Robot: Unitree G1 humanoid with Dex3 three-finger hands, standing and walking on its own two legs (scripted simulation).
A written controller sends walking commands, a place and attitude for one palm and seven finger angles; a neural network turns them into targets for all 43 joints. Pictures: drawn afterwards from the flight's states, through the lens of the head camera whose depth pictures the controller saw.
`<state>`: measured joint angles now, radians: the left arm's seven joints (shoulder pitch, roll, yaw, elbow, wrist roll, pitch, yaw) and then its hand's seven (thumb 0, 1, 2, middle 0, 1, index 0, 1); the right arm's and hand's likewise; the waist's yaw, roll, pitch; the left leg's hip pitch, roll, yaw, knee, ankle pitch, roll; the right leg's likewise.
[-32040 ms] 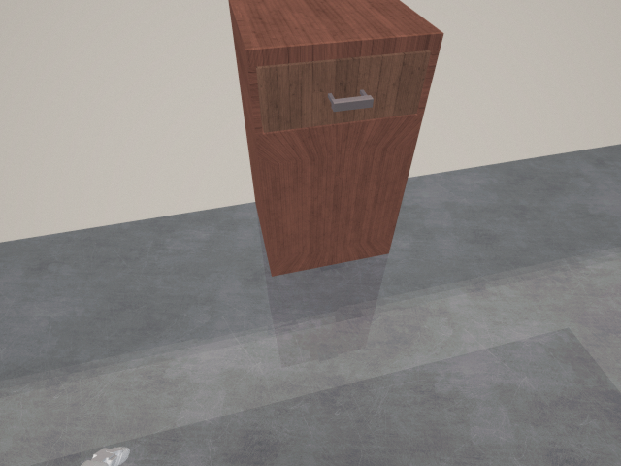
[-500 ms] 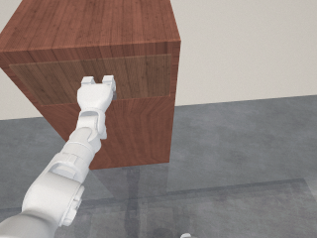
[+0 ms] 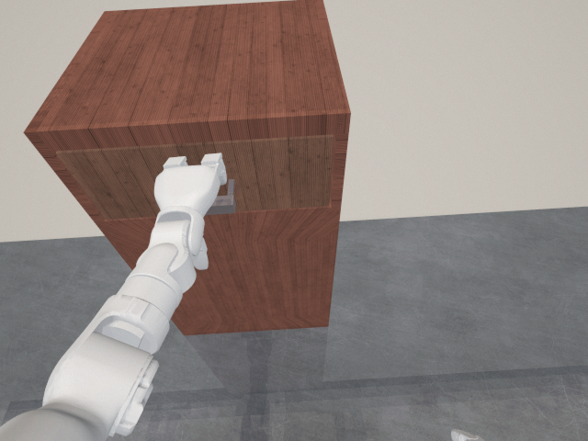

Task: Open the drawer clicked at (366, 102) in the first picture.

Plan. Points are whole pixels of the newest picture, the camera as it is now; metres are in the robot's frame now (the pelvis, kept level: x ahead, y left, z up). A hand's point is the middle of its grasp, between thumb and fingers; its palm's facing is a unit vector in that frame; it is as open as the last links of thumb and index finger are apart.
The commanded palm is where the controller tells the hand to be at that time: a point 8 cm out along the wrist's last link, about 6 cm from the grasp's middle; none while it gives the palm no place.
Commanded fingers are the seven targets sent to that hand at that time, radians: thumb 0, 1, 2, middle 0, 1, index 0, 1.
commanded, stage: re-aim the fingers above the handle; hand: left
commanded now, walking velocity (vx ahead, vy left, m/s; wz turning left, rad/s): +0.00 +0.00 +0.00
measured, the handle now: (205, 196) +0.52 +0.18 +0.00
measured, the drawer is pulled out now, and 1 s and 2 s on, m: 0.00 0.00 0.00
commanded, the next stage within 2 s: none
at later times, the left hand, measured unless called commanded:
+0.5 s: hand (202, 223) +0.42 +0.15 +0.04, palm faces -0.08 -0.04 -1.00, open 13.8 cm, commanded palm +0.41 +0.16 +0.11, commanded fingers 0.00 -0.50 0.30 -0.30 -1.20 -0.30 -1.20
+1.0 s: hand (232, 226) +0.42 +0.11 +0.04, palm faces -0.09 -0.07 -0.99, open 13.8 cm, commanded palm +0.42 +0.15 +0.11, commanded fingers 0.00 -0.50 0.30 -0.30 -1.20 -0.30 -1.20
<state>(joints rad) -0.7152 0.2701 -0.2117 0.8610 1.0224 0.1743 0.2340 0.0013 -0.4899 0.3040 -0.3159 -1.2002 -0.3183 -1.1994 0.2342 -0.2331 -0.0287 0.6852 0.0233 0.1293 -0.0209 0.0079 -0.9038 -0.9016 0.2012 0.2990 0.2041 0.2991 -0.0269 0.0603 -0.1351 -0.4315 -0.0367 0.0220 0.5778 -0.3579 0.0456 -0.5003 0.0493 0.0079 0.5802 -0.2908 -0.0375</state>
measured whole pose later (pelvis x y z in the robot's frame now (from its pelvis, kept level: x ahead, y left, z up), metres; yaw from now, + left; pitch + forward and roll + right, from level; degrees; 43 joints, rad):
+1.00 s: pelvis -0.01 -0.01 +0.00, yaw +1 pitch +12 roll +0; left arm -0.69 0.25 -0.28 0.79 1.02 0.02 0.20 0.00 -0.49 0.30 -0.32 -1.20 -0.32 -1.20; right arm 0.26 -0.25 -0.05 0.71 0.01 0.09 -0.05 0.01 -0.90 -0.90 0.20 0.30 0.20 0.30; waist -0.05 0.05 -0.10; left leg -0.45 -0.04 0.00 0.60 -0.35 0.04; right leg -0.51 0.04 -0.01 0.60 -0.29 -0.05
